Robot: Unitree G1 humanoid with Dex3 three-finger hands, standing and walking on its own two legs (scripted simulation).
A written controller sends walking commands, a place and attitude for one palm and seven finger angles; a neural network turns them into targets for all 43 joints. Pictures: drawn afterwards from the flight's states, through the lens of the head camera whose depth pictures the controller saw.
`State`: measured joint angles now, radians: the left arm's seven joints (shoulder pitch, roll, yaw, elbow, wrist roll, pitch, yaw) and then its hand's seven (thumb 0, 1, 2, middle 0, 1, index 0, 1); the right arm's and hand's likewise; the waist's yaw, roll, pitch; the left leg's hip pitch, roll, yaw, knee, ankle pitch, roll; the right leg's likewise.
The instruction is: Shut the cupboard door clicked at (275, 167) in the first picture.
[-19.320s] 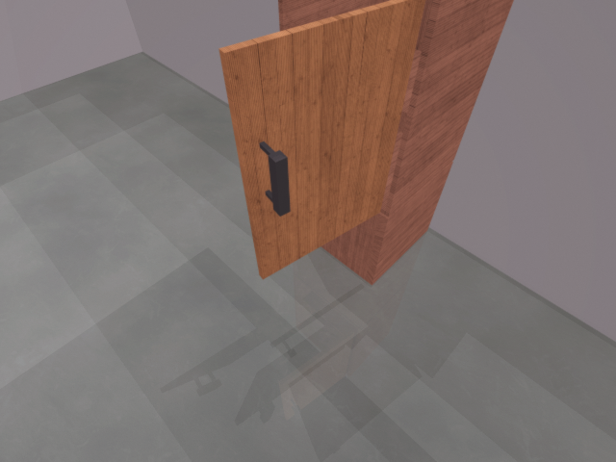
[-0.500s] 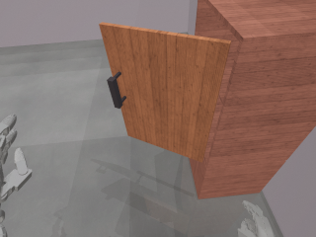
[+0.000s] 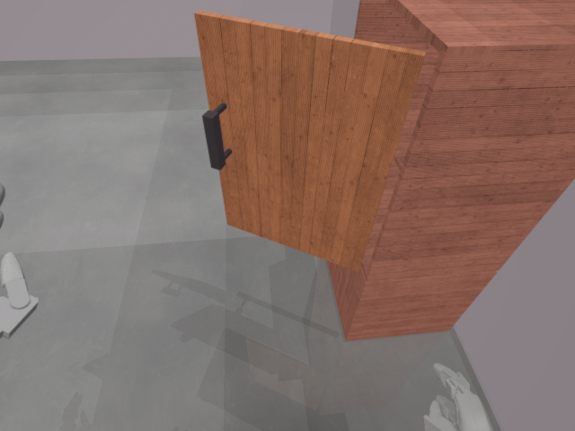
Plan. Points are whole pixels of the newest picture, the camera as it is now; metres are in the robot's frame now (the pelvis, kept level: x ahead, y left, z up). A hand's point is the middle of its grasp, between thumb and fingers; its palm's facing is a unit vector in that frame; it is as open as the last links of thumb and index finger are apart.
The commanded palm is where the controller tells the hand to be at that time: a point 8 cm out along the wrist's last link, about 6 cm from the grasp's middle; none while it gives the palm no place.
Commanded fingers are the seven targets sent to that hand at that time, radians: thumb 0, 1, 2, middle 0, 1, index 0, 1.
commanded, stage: step back with the hand held close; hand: left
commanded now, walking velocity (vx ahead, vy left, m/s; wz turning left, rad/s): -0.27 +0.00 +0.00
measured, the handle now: (220, 136) +0.70 +0.20 +0.02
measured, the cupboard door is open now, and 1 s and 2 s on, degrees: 60 60 60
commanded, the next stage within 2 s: stop stepping back and stand still in 0.76 s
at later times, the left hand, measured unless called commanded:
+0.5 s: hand out of the picture +0.13 +0.26 +0.18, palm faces +0.50 -0.74 -0.45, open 7.4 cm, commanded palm +0.06 +0.30 +0.19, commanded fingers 0.00 0.90 0.90 -0.20 -0.30 -0.20 -0.30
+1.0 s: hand out of the picture +0.06 +0.22 +0.18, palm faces +0.31 -0.82 -0.47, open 7.4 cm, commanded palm +0.00 +0.28 +0.19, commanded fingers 0.00 0.90 0.90 -0.20 -0.30 -0.20 -0.30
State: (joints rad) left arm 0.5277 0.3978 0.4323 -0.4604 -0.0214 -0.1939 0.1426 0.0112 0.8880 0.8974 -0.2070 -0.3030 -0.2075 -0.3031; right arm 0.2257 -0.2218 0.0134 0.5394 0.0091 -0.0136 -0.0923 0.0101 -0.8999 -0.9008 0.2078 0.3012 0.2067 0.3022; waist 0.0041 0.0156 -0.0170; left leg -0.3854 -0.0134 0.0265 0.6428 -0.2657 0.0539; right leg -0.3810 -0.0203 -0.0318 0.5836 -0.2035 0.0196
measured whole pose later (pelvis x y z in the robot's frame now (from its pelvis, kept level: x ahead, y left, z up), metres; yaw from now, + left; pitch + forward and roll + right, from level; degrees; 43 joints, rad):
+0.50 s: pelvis -0.06 -0.01 -0.01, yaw +4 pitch +0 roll +0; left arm 0.52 0.41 0.43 -0.51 -0.01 -0.26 0.16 0.01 0.89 0.90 -0.21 -0.30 -0.21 -0.30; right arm 0.22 -0.22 -0.02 0.62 -0.01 -0.06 -0.06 0.01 -0.90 -0.90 0.21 0.30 0.21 0.30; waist -0.01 -0.03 0.00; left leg -0.50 -0.02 0.02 0.80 -0.43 0.01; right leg -0.46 0.01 0.03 0.61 -0.16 0.01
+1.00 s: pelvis -0.15 -0.02 +0.00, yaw -2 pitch +1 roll -2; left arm 0.60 0.49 0.41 -0.53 -0.05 -0.23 0.13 0.01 0.88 0.90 -0.21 -0.30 -0.21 -0.30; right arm 0.19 -0.19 0.01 0.60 0.00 -0.06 -0.08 0.01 -0.90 -0.90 0.21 0.30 0.21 0.30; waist -0.05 -0.01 -0.06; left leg -0.49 0.06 0.02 0.54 -0.17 -0.01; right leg -0.20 0.07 0.07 0.52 -0.34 0.00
